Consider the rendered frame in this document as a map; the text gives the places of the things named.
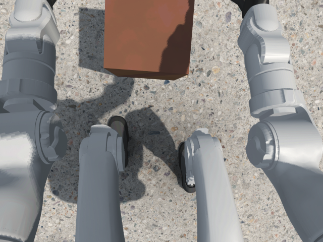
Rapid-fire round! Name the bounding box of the robot left thigh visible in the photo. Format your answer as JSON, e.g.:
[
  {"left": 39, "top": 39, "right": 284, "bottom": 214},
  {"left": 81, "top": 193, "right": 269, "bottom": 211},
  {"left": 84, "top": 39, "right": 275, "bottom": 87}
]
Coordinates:
[{"left": 75, "top": 132, "right": 125, "bottom": 242}]

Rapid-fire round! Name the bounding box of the right robot forearm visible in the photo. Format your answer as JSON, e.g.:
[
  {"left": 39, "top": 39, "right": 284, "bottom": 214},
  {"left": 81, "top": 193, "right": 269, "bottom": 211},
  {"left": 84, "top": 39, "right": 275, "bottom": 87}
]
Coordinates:
[{"left": 237, "top": 4, "right": 323, "bottom": 157}]

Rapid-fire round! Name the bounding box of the carton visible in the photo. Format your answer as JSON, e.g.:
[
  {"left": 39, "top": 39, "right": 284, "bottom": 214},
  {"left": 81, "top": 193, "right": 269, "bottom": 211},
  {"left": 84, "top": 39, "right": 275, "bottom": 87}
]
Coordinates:
[{"left": 103, "top": 0, "right": 195, "bottom": 81}]

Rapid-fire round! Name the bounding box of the robot thigh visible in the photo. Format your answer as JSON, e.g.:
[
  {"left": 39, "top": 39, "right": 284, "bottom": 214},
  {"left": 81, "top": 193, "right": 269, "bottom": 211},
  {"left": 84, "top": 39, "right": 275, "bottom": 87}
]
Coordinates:
[
  {"left": 185, "top": 134, "right": 244, "bottom": 242},
  {"left": 75, "top": 132, "right": 125, "bottom": 242}
]

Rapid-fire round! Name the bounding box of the left robot hand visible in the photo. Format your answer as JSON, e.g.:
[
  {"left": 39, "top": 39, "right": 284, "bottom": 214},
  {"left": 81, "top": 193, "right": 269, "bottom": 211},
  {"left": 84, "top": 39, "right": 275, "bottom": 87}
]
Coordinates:
[{"left": 47, "top": 0, "right": 57, "bottom": 10}]

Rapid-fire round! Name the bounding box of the robot right thigh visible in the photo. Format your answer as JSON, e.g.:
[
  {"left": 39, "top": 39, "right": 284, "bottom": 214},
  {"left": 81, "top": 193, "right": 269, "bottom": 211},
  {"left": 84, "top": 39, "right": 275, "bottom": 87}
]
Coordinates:
[{"left": 185, "top": 134, "right": 244, "bottom": 242}]

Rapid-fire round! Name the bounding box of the left robot upper arm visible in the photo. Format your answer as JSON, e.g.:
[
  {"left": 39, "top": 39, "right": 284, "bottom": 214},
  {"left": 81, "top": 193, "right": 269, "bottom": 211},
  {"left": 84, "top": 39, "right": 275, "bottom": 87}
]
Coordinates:
[{"left": 0, "top": 110, "right": 68, "bottom": 242}]

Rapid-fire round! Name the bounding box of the left robot forearm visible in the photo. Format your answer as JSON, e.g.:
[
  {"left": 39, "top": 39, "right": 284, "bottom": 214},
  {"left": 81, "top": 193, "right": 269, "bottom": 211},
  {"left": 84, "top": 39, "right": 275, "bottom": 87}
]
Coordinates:
[{"left": 0, "top": 0, "right": 60, "bottom": 113}]

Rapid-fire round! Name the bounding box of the right robot upper arm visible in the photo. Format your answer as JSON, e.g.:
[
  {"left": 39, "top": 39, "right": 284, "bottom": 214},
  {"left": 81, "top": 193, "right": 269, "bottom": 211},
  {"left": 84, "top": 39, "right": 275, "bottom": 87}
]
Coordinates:
[{"left": 245, "top": 119, "right": 323, "bottom": 242}]

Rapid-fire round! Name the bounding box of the right robot hand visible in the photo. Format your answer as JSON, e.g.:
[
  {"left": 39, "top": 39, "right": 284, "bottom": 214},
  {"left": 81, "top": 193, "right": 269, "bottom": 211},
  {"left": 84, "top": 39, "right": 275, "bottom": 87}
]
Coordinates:
[{"left": 231, "top": 0, "right": 269, "bottom": 19}]

